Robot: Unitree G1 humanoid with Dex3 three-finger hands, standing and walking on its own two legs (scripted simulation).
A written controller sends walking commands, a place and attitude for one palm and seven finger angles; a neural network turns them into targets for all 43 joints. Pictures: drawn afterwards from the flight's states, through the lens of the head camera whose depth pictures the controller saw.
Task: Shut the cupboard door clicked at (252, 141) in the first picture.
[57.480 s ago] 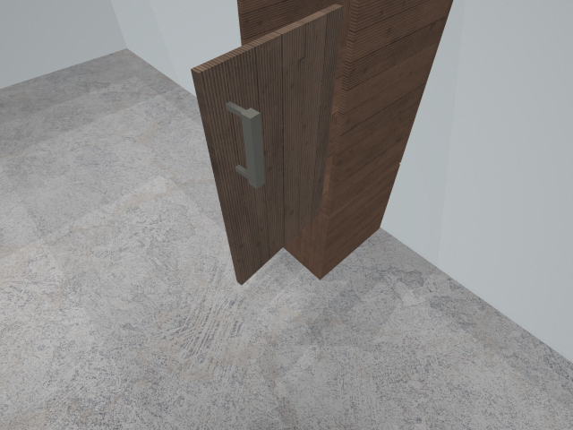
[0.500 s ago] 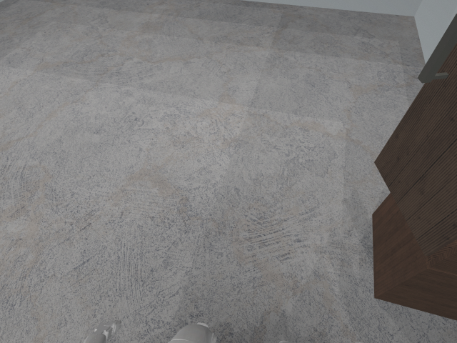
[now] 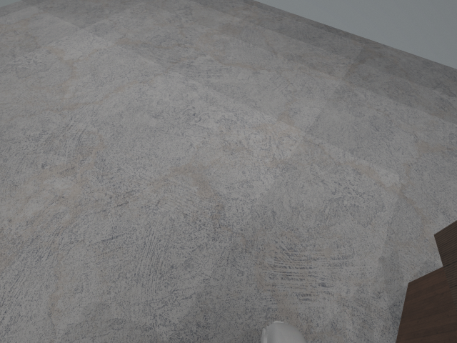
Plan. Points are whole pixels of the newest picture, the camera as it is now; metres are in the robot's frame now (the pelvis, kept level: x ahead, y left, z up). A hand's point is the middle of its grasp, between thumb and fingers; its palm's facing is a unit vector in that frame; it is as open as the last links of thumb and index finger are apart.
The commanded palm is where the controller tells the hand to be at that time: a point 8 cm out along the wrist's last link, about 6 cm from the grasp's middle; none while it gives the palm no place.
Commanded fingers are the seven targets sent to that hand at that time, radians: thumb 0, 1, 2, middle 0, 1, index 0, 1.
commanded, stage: walk to a spot facing it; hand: left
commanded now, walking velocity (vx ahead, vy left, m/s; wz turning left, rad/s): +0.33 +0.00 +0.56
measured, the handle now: out of the picture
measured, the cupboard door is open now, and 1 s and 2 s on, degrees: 22 22 22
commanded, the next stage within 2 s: turn to face it in 0.90 s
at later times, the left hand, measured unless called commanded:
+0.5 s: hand (149, 330) +0.16 +0.16 -0.16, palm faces +0.33 -0.92 -0.22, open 7.3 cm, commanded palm none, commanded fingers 0.00 0.90 0.90 -0.20 -0.30 -0.20 -0.30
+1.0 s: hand (101, 250) +0.31 +0.30 -0.16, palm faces +0.53 -0.83 -0.18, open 7.4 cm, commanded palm none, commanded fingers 0.00 0.90 0.90 -0.20 -0.30 -0.20 -0.30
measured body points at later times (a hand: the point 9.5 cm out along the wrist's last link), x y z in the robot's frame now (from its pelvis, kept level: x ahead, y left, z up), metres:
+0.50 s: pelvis +0.17 -0.04 +0.00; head +0.21 -0.03 +0.45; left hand +0.14 +0.20 -0.14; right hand +0.30 -0.27 -0.14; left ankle +0.16 +0.10 -0.66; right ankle +0.17 -0.15 -0.74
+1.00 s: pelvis +0.34 +0.08 +0.01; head +0.35 +0.11 +0.45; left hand +0.29 +0.34 -0.14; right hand +0.49 -0.10 -0.13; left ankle +0.28 +0.13 -0.74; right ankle +0.49 -0.02 -0.68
